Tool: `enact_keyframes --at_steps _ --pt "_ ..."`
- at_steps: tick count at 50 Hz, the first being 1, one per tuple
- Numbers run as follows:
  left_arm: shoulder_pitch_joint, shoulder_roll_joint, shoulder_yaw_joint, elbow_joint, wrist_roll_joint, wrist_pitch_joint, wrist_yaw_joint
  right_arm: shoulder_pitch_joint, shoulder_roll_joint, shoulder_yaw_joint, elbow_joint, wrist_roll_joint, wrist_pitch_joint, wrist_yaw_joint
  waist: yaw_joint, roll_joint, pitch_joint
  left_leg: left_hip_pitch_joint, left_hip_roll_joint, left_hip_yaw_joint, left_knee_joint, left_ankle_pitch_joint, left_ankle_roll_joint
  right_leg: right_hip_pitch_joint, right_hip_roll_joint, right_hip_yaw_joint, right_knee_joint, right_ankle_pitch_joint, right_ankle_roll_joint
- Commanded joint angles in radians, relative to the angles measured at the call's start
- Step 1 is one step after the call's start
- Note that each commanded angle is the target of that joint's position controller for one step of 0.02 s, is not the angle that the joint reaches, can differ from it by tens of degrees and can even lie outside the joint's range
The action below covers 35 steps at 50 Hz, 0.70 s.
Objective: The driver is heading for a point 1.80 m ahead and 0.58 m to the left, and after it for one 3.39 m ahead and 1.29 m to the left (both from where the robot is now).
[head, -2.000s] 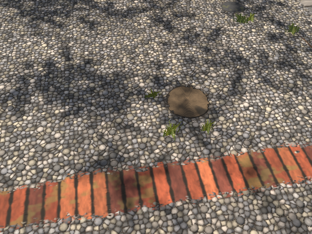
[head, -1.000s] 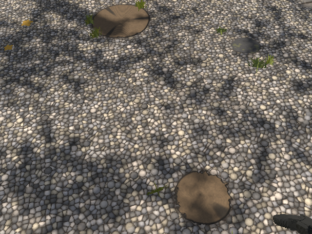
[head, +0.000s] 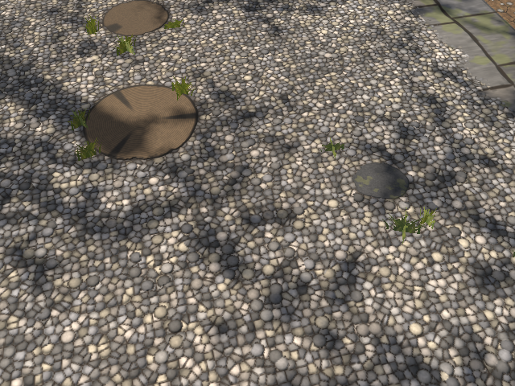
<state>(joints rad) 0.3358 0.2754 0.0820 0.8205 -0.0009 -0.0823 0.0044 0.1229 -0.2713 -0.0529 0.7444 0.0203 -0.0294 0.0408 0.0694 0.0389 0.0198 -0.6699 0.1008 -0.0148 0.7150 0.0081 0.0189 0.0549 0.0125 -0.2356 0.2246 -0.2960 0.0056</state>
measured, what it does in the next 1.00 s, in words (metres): walks ahead, turning left: left foot, then right foot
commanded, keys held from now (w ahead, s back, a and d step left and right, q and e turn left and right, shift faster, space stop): w+q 0.80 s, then w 0.18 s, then w+e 0.02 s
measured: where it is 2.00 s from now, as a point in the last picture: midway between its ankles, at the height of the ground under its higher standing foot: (166, 191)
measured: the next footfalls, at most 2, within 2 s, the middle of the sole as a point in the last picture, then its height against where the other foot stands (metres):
left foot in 0.12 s outside the picture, level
right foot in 0.60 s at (283, 358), level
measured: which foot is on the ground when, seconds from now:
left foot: up 0.00-0.10, down 0.12-0.62, up 0.64-1.00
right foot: down 0.00-0.10, up 0.12-0.58, down 0.60-1.00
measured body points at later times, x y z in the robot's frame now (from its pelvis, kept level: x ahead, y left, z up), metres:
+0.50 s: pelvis +0.28 +0.06 +0.01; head +0.31 +0.09 +0.45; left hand +0.43 +0.36 -0.08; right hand +0.41 -0.21 -0.10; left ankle +0.19 +0.12 -0.74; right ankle +0.51 -0.06 -0.69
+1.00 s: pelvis +0.54 +0.13 +0.00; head +0.56 +0.15 +0.45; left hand +0.39 +0.38 -0.12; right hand +0.85 +0.05 -0.08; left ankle +0.59 +0.35 -0.69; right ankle +0.52 -0.02 -0.74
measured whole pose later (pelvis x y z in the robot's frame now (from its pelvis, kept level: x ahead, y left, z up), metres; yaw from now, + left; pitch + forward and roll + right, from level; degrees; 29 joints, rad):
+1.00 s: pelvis +0.54 +0.13 +0.00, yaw +33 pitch +2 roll -2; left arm 0.35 0.29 0.07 0.86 -0.02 -0.08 -0.01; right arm 0.10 -0.28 -0.05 0.63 0.02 -0.03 0.03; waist 0.10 0.04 0.04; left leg -0.64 0.09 -0.05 0.69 -0.05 0.01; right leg 0.01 0.01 -0.15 0.24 -0.28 0.00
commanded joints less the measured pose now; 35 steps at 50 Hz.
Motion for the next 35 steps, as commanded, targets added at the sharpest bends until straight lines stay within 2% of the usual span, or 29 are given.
enact_keyframes --at_steps 1,3,4,5,6,7,8,9,10,11,12,13,15,18,21,24,26,28,29,30,31,32,33,34,35 --pt "-0.017 0.181 0.048 -0.042 -0.018 0.007 0.008 -0.114 -0.058 -0.01 -0.114 0.0 -0.012 0.018 -0.006 -0.084 0.079 -0.027 -0.009 0.04 -0.062 -0.071 0.038 0.013 -0.316 0.062 -0.03 0.465 -0.145" --pt "-0.032 0.212 0.055 -0.043 -0.024 0.021 0.013 -0.071 -0.088 -0.027 -0.124 0.0 -0.007 0.021 -0.047 -0.118 0.023 0.084 -0.071 0.102 -0.068 -0.175 0.077 0.047 -0.313 0.033 0.102 0.794 -0.121" --pt "-0.045 0.223 0.057 -0.045 -0.028 0.03 0.016 0.018 -0.118 -0.045 -0.109 0.002 -0.005 0.02 -0.102 -0.127 -0.035 0.207 -0.118 0.133 -0.077 -0.21 0.102 0.038 -0.299 0.015 0.241 0.939 -0.105" --pt "-0.058 0.214 0.051 -0.05 -0.032 0.036 0.019 0.176 -0.17 -0.077 -0.068 0.005 -0.003 0.01 -0.189 -0.106 -0.118 0.438 -0.169 0.141 -0.14 -0.157 0.138 -0.041 -0.257 -0.014 0.453 0.945 -0.072" --pt "-0.037 0.17 0.032 -0.069 -0.007 0.029 0.023 0.327 -0.266 -0.113 -0.037 0.007 0.008 -0.012 -0.242 0.012 -0.209 0.742 -0.052 -0.076 -0.166 -0.132 0.199 -0.294 -0.211 -0.017 0.77 0.614 -0.019" --pt "0.056 0.023 -0.016 -0.125 0.023 -0.001 0.008 0.279 -0.363 -0.12 -0.05 0.01 -0.003 -0.014 -0.104 0.249 -0.302 1.036 0.187 -0.661 -0.287 -0.325 0.394 -0.729 0.003 0.121 1.1 -0.291 0.039" --pt "-0.064 0.112 -0.004 -0.134 -0.019 -0.039 -0.005 0.307 -0.272 -0.094 -0.078 0.003 -0.017 -0.007 -0.189 0.108 -0.38 1.065 0.228 -0.808 -0.422 -0.43 0.393 -0.836 -0.002 0.325 1.18 -0.299 0.017" --pt "-0.15 0.152 0.006 -0.16 -0.051 -0.056 -0.011 0.274 -0.217 -0.078 -0.069 -0.004 -0.031 -0.005 -0.193 0.063 -0.234 0.97 0.205 -0.664 -0.435 -0.354 0.342 -0.907 -0.045 0.322 1.152 -0.201 -0.009" --pt "-0.157 0.138 0.001 -0.157 -0.035 -0.065 -0.004 0.215 -0.189 -0.068 -0.076 0.001 -0.036 -0.006 -0.148 -0.011 -0.158 0.825 0.162 -0.546 -0.426 -0.257 0.307 -0.865 -0.09 0.321 1.066 -0.114 -0.021" --pt "-0.154 0.143 0.008 -0.145 -0.006 -0.064 0.003 0.148 -0.154 -0.057 -0.09 -0.002 -0.034 -0.01 -0.107 -0.025 -0.104 0.688 0.122 -0.448 -0.432 -0.144 0.284 -0.795 -0.118 0.319 0.981 -0.066 -0.015" --pt "-0.13 0.147 0.014 -0.141 0.005 -0.053 0.003 0.112 -0.135 -0.049 -0.11 -0.016 -0.034 -0.015 -0.072 -0.009 -0.089 0.599 0.1 -0.402 -0.456 -0.069 0.28 -0.726 -0.136 0.327 0.949 -0.027 -0.01" --pt "-0.118 0.144 0.015 -0.144 0.007 -0.041 0.002 0.099 -0.141 -0.05 -0.118 -0.021 -0.036 -0.019 -0.056 0.011 -0.083 0.547 0.091 -0.386 -0.472 -0.008 0.29 -0.69 -0.136 0.324 0.916 -0.017 0.003" --pt "-0.124 0.12 0.01 -0.145 0.015 -0.022 0.002 0.109 -0.153 -0.054 -0.112 -0.014 -0.041 -0.029 -0.048 -0.003 -0.065 0.477 0.065 -0.314 -0.488 0.084 0.288 -0.672 -0.128 0.302 0.829 0.024 0.033" --pt "-0.235 0.086 -0.003 -0.177 0.019 -0.014 0.003 0.156 -0.178 -0.06 -0.092 -0.005 -0.039 -0.047 -0.081 0.001 -0.032 0.44 0.016 -0.248 -0.489 0.095 0.25 -0.682 -0.096 0.288 0.622 0.208 0.062" --pt "-0.34 0.065 -0.015 -0.2 0.008 -0.022 -0.01 0.195 -0.18 -0.061 -0.076 0.001 -0.03 -0.056 -0.126 0.037 -0.02 0.424 -0.018 -0.233 -0.471 -0.013 0.207 -0.613 -0.045 0.281 0.409 0.367 0.064" --pt "-0.408 0.085 -0.011 -0.223 -0.004 -0.035 -0.025 0.243 -0.181 -0.062 -0.056 0.007 -0.021 -0.059 -0.15 0.049 -0.01 0.471 0.009 -0.301 -0.426 -0.07 0.197 -0.586 -0.02 0.298 0.314 0.383 0.05" --pt "-0.408 0.108 -0.002 -0.226 -0.006 -0.044 -0.033 0.254 -0.173 -0.061 -0.051 0.008 -0.014 -0.063 -0.141 0.059 -0.013 0.535 0.031 -0.363 -0.368 -0.083 0.186 -0.571 -0.012 0.315 0.267 0.327 0.031" --pt "-0.355 0.128 0.009 -0.217 -0.009 -0.053 -0.034 0.237 -0.175 -0.064 -0.055 0.005 -0.007 -0.066 -0.107 0.093 -0.022 0.563 0.042 -0.41 -0.309 -0.038 0.169 -0.502 -0.008 0.311 0.247 0.238 0.002" --pt "-0.273 0.143 0.021 -0.196 -0.006 -0.058 -0.029 0.217 -0.16 -0.06 -0.063 0.004 -0.005 -0.064 -0.061 0.096 -0.055 0.55 0.013 -0.401 -0.244 0.019 0.148 -0.386 -0.001 0.29 0.203 0.247 -0.023" --pt "-0.156 0.178 0.035 -0.179 0.01 -0.063 -0.023 0.204 -0.116 -0.043 -0.079 -0.002 -0.008 -0.059 -0.002 0.066 -0.158 0.488 -0.04 -0.353 -0.073 0.027 0.114 -0.17 -0.077 0.342 0.221 0.251 -0.072" --pt "-0.015 0.247 0.053 -0.167 0.026 -0.061 -0.015 0.267 -0.062 -0.027 -0.1 -0.004 -0.013 -0.06 0.016 -0.098 -0.309 0.226 -0.153 -0.237 0.246 -0.186 0.049 0.188 -0.283 0.608 0.235 0.176 -0.175" --pt "0.047 0.252 0.057 -0.132 0.01 -0.045 -0.022 0.352 -0.064 -0.015 -0.117 0.015 -0.02 -0.062 -0.011 -0.391 -0.389 -0.038 -0.196 -0.169 0.501 -0.611 0.011 0.348 -0.442 1.005 0.129 -0.066 -0.277" --pt "0.006 0.165 0.034 -0.151 -0.006 -0.038 -0.021 0.313 -0.158 -0.036 -0.098 0.023 -0.018 -0.061 0.005 -0.253 -0.266 -0.128 -0.121 -0.191 0.602 -0.554 0.0 0.254 -0.424 0.974 0.086 -0.243 -0.247" --pt "-0.038 0.128 0.022 -0.158 -0.003 -0.027 -0.014 0.21 -0.185 -0.044 -0.114 0.015 -0.012 -0.059 0.018 -0.16 -0.145 -0.136 -0.087 -0.147 0.618 -0.47 -0.006 0.119 -0.383 0.813 0.071 -0.199 -0.207" --pt "-0.083 0.117 0.015 -0.155 0.008 -0.022 -0.013 0.159 -0.174 -0.045 -0.129 0.002 -0.01 -0.057 -0.003 -0.101 -0.066 -0.106 -0.055 -0.127 0.58 -0.407 -0.008 -0.017 -0.343 0.701 0.045 -0.082 -0.193"
Velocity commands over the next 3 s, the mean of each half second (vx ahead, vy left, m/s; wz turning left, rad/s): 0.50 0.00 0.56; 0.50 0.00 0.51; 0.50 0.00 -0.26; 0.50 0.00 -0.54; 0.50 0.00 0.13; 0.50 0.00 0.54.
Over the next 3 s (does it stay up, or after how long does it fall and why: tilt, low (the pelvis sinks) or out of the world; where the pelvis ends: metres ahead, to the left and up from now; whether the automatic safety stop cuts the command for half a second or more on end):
stays up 1.56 0.48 0.00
